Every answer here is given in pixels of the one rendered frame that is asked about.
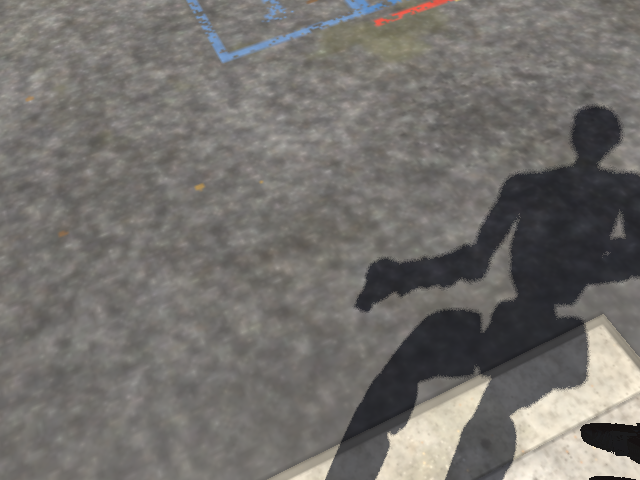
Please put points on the robot right hand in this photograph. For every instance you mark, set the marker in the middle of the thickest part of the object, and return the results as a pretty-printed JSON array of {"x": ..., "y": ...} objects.
[{"x": 622, "y": 439}]

